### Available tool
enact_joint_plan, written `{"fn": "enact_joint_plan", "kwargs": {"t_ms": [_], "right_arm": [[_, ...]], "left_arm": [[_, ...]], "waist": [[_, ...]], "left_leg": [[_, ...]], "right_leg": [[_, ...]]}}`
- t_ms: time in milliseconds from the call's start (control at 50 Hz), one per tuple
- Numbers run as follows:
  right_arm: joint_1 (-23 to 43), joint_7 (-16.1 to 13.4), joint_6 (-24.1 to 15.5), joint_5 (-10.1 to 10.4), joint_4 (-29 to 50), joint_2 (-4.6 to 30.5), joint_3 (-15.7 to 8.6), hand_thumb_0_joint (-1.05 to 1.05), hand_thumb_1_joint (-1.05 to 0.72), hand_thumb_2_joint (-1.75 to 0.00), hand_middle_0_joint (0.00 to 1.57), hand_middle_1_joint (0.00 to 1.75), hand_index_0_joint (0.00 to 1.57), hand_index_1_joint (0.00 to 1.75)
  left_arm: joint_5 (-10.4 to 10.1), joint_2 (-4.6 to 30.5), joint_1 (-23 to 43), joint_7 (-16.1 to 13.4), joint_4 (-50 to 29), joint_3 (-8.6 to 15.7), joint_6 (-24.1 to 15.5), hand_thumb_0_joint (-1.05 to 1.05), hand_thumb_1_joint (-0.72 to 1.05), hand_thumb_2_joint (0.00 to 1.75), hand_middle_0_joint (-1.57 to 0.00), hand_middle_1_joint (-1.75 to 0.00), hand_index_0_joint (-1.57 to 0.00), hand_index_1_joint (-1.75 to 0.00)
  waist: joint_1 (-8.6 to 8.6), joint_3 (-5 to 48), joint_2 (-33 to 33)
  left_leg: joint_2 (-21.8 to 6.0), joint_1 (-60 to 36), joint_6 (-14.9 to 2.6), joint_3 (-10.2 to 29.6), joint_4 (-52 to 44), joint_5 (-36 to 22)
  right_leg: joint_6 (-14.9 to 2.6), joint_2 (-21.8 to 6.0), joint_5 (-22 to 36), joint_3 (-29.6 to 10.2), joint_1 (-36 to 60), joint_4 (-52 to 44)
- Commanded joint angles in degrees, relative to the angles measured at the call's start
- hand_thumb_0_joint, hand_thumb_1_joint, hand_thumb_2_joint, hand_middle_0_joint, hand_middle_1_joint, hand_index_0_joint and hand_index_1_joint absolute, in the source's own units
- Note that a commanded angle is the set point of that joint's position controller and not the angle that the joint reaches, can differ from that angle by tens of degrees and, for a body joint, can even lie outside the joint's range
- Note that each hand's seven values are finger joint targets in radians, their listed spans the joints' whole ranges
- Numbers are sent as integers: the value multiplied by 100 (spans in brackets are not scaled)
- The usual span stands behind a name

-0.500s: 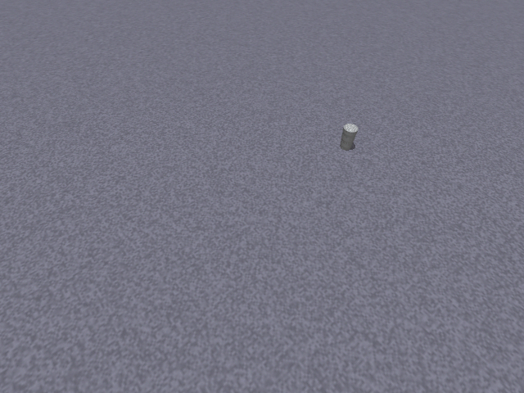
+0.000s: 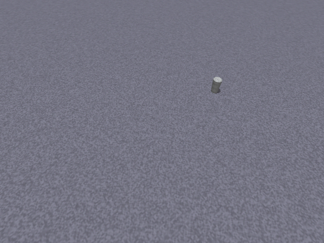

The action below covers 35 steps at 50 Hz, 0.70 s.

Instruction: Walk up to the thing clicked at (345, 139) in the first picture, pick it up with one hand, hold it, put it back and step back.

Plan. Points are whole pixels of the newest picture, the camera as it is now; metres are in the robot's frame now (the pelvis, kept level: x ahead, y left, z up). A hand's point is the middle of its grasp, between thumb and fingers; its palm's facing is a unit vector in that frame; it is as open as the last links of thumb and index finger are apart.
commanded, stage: stand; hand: left
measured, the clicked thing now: (215, 85) +1.50 -0.54 -0.71
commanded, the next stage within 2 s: walk up in 0.62 s
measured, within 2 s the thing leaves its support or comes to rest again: neither
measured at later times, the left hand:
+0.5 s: hand out of the picture +0.08 +0.25 -0.16, palm faces -0.02 -0.94 -0.33, open 7.4 cm
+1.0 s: hand (98, 213) +0.23 +0.19 -0.14, palm faces -0.21 -0.88 -0.42, open 7.4 cm
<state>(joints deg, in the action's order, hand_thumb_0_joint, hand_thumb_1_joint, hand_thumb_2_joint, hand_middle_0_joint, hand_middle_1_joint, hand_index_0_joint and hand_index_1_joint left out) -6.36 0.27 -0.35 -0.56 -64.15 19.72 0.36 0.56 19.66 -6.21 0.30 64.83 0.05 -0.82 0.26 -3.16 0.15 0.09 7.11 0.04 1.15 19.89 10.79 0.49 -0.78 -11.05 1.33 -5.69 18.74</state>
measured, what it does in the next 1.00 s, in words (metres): steps to the right: right foot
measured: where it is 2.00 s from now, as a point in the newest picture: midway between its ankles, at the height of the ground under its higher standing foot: (203, 190)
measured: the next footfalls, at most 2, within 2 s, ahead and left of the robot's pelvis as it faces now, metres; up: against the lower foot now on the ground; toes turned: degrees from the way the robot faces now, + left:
right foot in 0.98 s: +0.18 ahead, -0.25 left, +0.00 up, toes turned -18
left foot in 1.44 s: +0.49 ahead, -0.10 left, +0.00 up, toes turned -15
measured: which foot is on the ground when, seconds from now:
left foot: down 0.00-1.00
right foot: down 0.00-0.66, up 0.68-0.96, down 0.98-1.00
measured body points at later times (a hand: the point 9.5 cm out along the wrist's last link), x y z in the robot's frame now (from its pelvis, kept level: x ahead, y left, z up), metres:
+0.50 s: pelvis +0.01 +0.00 +0.00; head +0.01 +0.01 +0.45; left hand +0.08 +0.30 -0.13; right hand +0.09 -0.30 -0.13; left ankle +0.00 +0.12 -0.75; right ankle -0.01 -0.12 -0.75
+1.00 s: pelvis +0.09 -0.09 -0.03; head +0.08 -0.12 +0.42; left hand +0.24 +0.23 -0.12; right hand +0.06 -0.46 -0.15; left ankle +0.00 +0.11 -0.74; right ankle +0.14 -0.24 -0.75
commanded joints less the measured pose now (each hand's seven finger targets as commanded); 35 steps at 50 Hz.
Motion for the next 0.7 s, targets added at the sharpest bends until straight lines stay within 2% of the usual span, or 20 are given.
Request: {"fn": "enact_joint_plan", "kwargs": {"t_ms": [0,380,460,540,580,600,620,640,660,680], "right_arm": [[273,-91,-150,20,329,1215,-233,0,-90,-90,20,30,20,30],[210,-100,-153,14,324,1229,-221,0,-90,-90,20,30,20,30],[246,-102,-147,11,327,1218,-228,0,-90,-90,20,30,20,30],[225,-105,-154,6,353,1207,-233,0,-90,-90,20,30,20,30],[234,-95,-152,15,333,1236,-238,0,-90,-90,20,30,20,30],[-237,-33,-329,-140,784,1965,-748,0,-90,-90,20,30,20,30],[-631,-20,-374,-173,606,2148,-882,0,-90,-90,20,30,20,30],[-840,-33,-412,-187,620,2356,-997,0,-90,-90,20,30,20,30],[-687,-36,-450,-135,766,2302,-983,0,-90,-90,20,30,20,30],[-570,-33,-481,-136,899,2288,-980,0,-90,-90,20,30,20,30]], "left_arm": [[-3,1173,210,-84,-348,211,-105,0,90,90,-20,-30,-20,-30],[4,1203,180,-103,-383,201,-98,0,90,90,-20,-30,-20,-30],[5,1216,131,-98,-370,207,-85,0,90,90,-20,-30,-20,-30],[21,1199,167,-101,-393,212,-80,0,90,90,-20,-30,-20,-30],[9,1185,118,-93,-377,200,-96,0,90,90,-20,-30,-20,-30],[160,1801,-9,166,-1024,678,-66,0,90,90,-20,-30,-20,-30],[162,1586,593,284,-1137,624,9,0,90,90,-20,-30,-20,-30],[203,1438,892,353,-1337,626,58,0,90,90,-20,-30,-20,-30],[258,1507,948,394,-1453,615,56,0,90,90,-20,-30,-20,-30],[224,1522,770,437,-1510,649,31,0,90,90,-20,-30,-20,-30]], "waist": [[6,409,-112],[-14,490,-68],[2,386,-54],[-9,469,-16],[1,381,-48],[-270,912,167],[-601,349,-427],[-741,57,-1145],[-670,-124,-656],[-536,-155,-497]], "left_leg": [[-677,7,-135,546,-343,-823],[-721,-89,-156,510,-287,-1334],[-700,-48,-136,533,-382,-1022],[-722,-67,-159,532,-361,-1145],[-691,-53,-142,539,-385,-1008],[-770,-1085,-549,507,99,1701],[-1226,-1732,-801,1085,-363,2845],[-2198,-1665,-1184,2040,-1111,3418],[-2550,-1152,-1298,2164,-1265,3022],[-2663,-788,-1362,2214,-1383,2962]], "right_leg": [[-183,-676,738,-542,80,-296],[-160,-717,1131,-494,237,-241],[-163,-688,795,-484,139,-287],[-177,-708,890,-476,214,-235],[-158,-695,772,-493,127,-320],[-371,-300,-1526,-688,-1014,427],[-282,-86,-1974,-312,-2815,1266],[-184,-110,-1622,-152,-3623,2692],[-166,-390,-1498,-539,-3776,3174],[-167,-541,-1372,-742,-3566,3372]]}}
